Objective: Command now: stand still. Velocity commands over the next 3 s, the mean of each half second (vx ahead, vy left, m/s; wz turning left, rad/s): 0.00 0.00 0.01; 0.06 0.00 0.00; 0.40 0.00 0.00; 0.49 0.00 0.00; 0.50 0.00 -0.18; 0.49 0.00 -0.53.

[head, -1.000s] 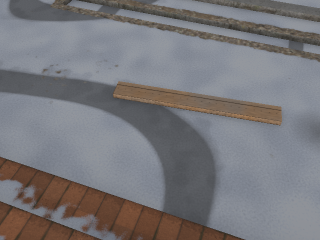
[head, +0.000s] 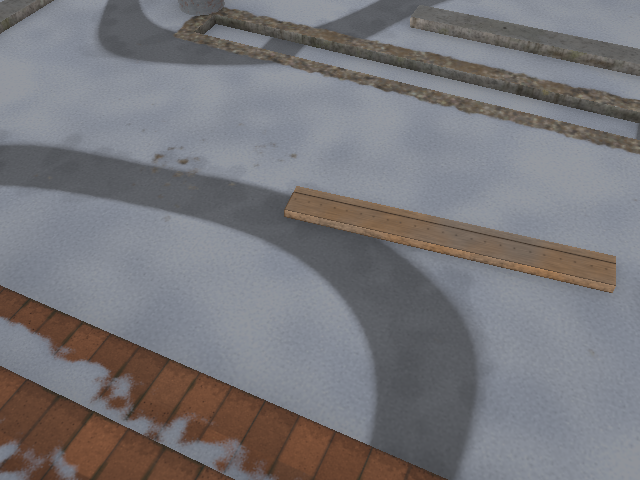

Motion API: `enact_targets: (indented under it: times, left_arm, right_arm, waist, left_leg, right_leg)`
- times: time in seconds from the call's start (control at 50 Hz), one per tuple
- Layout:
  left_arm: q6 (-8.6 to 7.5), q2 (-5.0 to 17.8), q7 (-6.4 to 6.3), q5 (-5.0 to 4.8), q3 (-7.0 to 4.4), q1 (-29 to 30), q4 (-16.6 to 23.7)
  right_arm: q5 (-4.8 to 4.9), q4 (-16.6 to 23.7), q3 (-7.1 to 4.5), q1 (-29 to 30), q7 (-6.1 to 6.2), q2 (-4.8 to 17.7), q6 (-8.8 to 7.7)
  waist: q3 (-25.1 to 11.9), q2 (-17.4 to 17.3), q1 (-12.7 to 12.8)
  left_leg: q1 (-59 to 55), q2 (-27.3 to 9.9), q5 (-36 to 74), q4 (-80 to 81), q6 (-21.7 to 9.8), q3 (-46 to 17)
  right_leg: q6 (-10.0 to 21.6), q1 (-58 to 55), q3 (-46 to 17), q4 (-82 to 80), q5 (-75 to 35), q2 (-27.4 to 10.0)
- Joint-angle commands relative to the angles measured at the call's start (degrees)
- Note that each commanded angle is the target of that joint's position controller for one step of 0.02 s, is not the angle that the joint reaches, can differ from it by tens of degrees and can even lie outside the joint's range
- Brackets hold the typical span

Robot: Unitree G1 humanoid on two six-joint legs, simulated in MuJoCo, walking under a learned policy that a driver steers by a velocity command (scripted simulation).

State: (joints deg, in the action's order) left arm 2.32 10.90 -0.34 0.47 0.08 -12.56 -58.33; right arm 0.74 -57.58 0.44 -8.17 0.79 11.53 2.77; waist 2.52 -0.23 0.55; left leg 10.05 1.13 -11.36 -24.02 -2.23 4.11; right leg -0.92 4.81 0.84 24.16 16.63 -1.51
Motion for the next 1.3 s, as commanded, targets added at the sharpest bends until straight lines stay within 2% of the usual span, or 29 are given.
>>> enact_targets:
  times: [0.02, 0.16, 0.3, 0.6, 0.82, 0.84, 0.88, 0.92, 0.94, 0.96, 1.0, 1.02, 1.06, 1.1, 1.12, 1.14, 1.16, 1.18, 1.2, 1.22, 1.24, 1.26, 1.28, 1.3]
  left_arm:
    - [-0.51, 5.9, -0.07, 0.07, -1.1, -2.8, -0.3]
    - [-1.0, 5.2, 0.01, 0.33, -1.08, -2.2, -2.1]
    - [-1.3, 4.5, -0.15, 0.48, -1.03, -4.1, -3.9]
    - [-2.01, 2.9, -0.49, 0.45, -0.49, -6.8, -5.2]
    - [-2.19, 2.2, -0.71, 0.38, -0.22, -7.8, -5.5]
    - [-2.15, 1.9, -0.75, 0.59, -0.11, -8.1, -5.5]
    - [-1.87, 3.7, -0.74, 0.76, -0.95, -8.6, -5.2]
    - [-1.33, 4.7, -0.75, 0.8, -1.75, -8.8, -4.3]
    - [-1.17, 5.0, -0.77, 0.67, -1.98, -9.3, -3.8]
    - [-1.06, 5.1, -0.83, 0.72, -2.09, -9.5, -3.2]
    - [-1.46, 5.4, -0.86, 0.64, -2.61, -11.5, -3.3]
    - [-1.7, 6.4, -1.0, 0.62, -3.11, -12.4, -3.5]
    - [-2.25, 7.9, -1.36, 0.87, -3.95, -12.7, -3.0]
    - [-2.81, 7.6, -1.46, 1.05, -4.29, -11.6, -2.5]
    - [-3.28, 6.6, -1.51, 1.08, -4.29, -10.4, -1.8]
    - [-3.82, 5.4, -1.44, 1.34, -4.25, -8.6, -0.6]
    - [-4.25, 3.5, -1.23, 2.21, -4.13, -7.8, 0.3]
    - [-4.38, 5.4, -1.21, 3.23, -4.74, -3.7, 2.0]
    - [-4.75, 5.4, -1.14, 3.23, -4.79, -0.9, 2.7]
    - [-4.99, 4.6, -0.87, 2.85, -4.68, -1.2, 2.2]
    - [-5.08, 4.6, -0.4, 2.31, -4.94, -1.3, 1.8]
    - [-4.81, 4.4, 0.06, 2.22, -4.9, -2.2, 2.0]
    - [-3.94, 4.5, 0.54, 2.56, -5.08, -3.8, 1.1]
    - [-3.54, 4.9, 0.94, 2.07, -5.46, -3.2, 1.3]
  right_arm:
    - [-0.01, -0.4, -1.17, -0.6, 0.19, 5.8, -0.72]
    - [-0.15, -4.3, -1.15, -2.6, 0.18, 5.0, -0.97]
    - [-0.44, -6.8, -1.07, -5.1, 0.23, 4.5, -1.16]
    - [-0.38, -9.7, -0.34, -7.5, 0.62, 2.2, -1.38]
    - [-0.38, -11.0, -0.24, -8.1, 0.87, 1.5, -1.63]
    - [-0.44, -11.2, -0.26, -8.0, 0.86, 1.3, -1.56]
    - [-0.52, -10.9, -1.08, -8.1, 0.86, 2.8, -1.22]
    - [-0.61, -9.9, -1.88, -8.4, 0.87, 3.5, -0.72]
    - [-0.85, -9.3, -2.11, -8.4, 0.82, 3.5, -0.62]
    - [-0.58, -8.9, -2.47, -8.5, 0.84, 3.3, -0.83]
    - [-1.56, -7.4, -2.53, -7.4, 0.64, 1.5, -1.66]
    - [-2.0, -6.7, -2.66, -6.9, 0.48, 1.3, -2.22]
    - [-2.4, -5.9, -3.09, -6.4, 0.26, 1.8, -3.36]
    - [-2.14, -6.5, -3.58, -11.0, 0.17, 2.5, -4.27]
    - [-2.01, -7.9, -3.81, -15.4, 0.12, 2.9, -4.7]
    - [-1.81, -10.0, -4.51, -21.1, 0.3, 4.5, -5.06]
    - [-1.59, -12.7, -5.85, -28.8, 0.45, 8.7, -5.21]
    - [-1.48, -14.2, -5.83, -34.5, 0.08, 8.9, -5.49]
    - [-1.8, -13.8, -5.66, -33.2, 0.14, 8.6, -5.96]
    - [-2.2, -13.1, -5.53, -30.7, 0.32, 7.9, -6.14]
    - [-2.96, -11.9, -4.89, -27.9, 0.54, 6.0, -6.12]
    - [-3.38, -10.4, -4.29, -25.0, 0.75, 4.8, -6.14]
    - [-4.4, -10.5, -3.77, -24.8, 0.67, 4.0, -6.29]
    - [-3.92, -9.8, -2.85, -23.7, 0.62, 2.0, -6.71]
  waist:
    - [1.3, 1.0, 0.0]
    - [1.3, 0.3, -0.4]
    - [2.0, 0.2, -0.7]
    - [2.3, 0.2, -0.9]
    - [1.8, 0.3, -0.6]
    - [0.8, 0.0, -0.7]
    - [1.2, 0.2, -0.4]
    - [3.8, 1.5, -0.3]
    - [5.8, 2.1, 0.0]
    - [7.1, 2.6, 0.0]
    - [8.1, 5.8, 0.9]
    - [8.2, 7.2, 1.1]
    - [8.8, 6.6, 0.9]
    - [8.6, 6.4, -1.2]
    - [7.8, 3.7, -3.1]
    - [6.8, -3.0, -4.8]
    - [4.3, -13.1, -7.4]
    - [4.6, -11.8, -9.3]
    - [5.4, -5.0, -8.8]
    - [5.5, -2.9, -7.2]
    - [5.8, -1.4, -6.1]
    - [4.9, -2.9, -4.8]
    - [3.9, -4.6, -3.6]
    - [3.9, -2.8, -2.3]
  left_leg:
    - [-2.0, -7.0, 5.7, 6.2, 1.1, -8.2]
    - [-1.6, -6.6, 1.9, 7.6, 1.4, -8.2]
    - [-0.7, -6.7, -0.4, 7.9, 1.5, -8.3]
    - [-1.1, -6.9, 2.3, 6.9, 1.4, -8.0]
    - [-2.0, -7.2, 6.2, 6.5, 1.1, -7.9]
    - [-2.2, -6.7, 3.0, 7.0, 1.1, -7.6]
    - [-0.9, -4.6, -7.5, 5.2, 0.1, -6.4]
    - [2.9, -2.4, -20.8, 1.9, -1.7, -4.9]
    - [5.1, -1.9, -23.8, 0.5, -2.4, -4.8]
    - [7.1, -1.4, -23.9, -0.7, -2.6, -4.3]
    - [9.6, -0.2, -17.8, -5.5, -2.2, -2.4]
    - [10.7, 0.4, -14.5, -7.9, -1.9, -1.0]
    - [11.9, 0.6, -13.0, -8.2, -2.0, 0.4]
    - [8.2, 0.4, -13.6, -7.7, -2.6, -0.6]
    - [3.3, -0.5, -12.4, -6.9, -3.5, -3.7]
    - [-4.3, -3.9, -9.1, -4.2, -5.7, -10.6]
    - [-15.3, -12.2, -3.6, 0.2, -10.7, -24.6]
    - [-20.6, -19.4, 1.6, 2.5, -14.7, -35.7]
    - [-21.3, -20.2, 6.0, 1.0, -15.9, -34.1]
    - [-19.1, -20.2, 9.8, -0.4, -15.3, -31.0]
    - [-14.5, -18.1, 8.4, -0.4, -13.7, -26.4]
    - [-8.8, -15.6, 12.1, -0.2, -12.7, -22.6]
    - [-6.2, -15.0, 14.2, -2.4, -12.5, -20.7]
    - [-1.9, -12.0, 11.7, -4.9, -11.7, -16.5]
  right_leg:
    - [1.6, 4.2, -4.9, -6.2, -5.2, -5.2]
    - [1.9, 4.5, -4.8, -7.5, -3.1, -4.8]
    - [2.0, 5.6, -4.7, -7.6, -1.9, -4.5]
    - [2.2, 6.4, -5.4, -7.9, -4.0, -4.4]
    - [2.5, 5.4, -5.7, -7.8, -6.9, -4.9]
    - [2.6, 4.7, -5.6, -8.0, -4.1, -4.6]
    - [3.6, 5.5, -4.6, -6.6, 5.8, -2.6]
    - [5.8, 9.2, -5.1, -5.4, 19.8, -1.4]
    - [6.6, 10.9, -6.1, -5.6, 23.9, -1.7]
    - [7.4, 11.4, -7.9, -6.3, 26.1, -2.6]
    - [8.9, 10.2, -12.7, -8.5, 26.6, -5.4]
    - [9.8, 9.0, -15.4, -9.4, 26.6, -6.8]
    - [11.3, 7.2, -17.8, -8.4, 23.8, -8.5]
    - [11.5, 8.9, -16.1, -2.5, 15.1, -7.1]
    - [10.5, 11.9, -12.7, 3.3, 8.7, -4.5]
    - [8.4, 18.6, -6.5, 13.1, 4.7, -0.1]
    - [5.8, 30.7, 0.2, 27.6, 11.6, 4.7]
    - [5.3, 43.5, -1.0, 39.0, 22.4, 4.1]
    - [5.3, 48.2, -3.5, 43.1, 19.3, 1.2]
    - [4.7, 48.2, -3.8, 44.0, 15.2, -1.0]
    - [4.2, 45.3, -3.6, 41.5, 11.0, -2.5]
    - [3.2, 39.7, -1.8, 40.1, 7.5, -1.9]
    - [3.2, 37.1, -1.9, 42.4, 3.2, -1.7]
    - [2.9, 35.1, -3.1, 37.6, -6.5, -1.6]
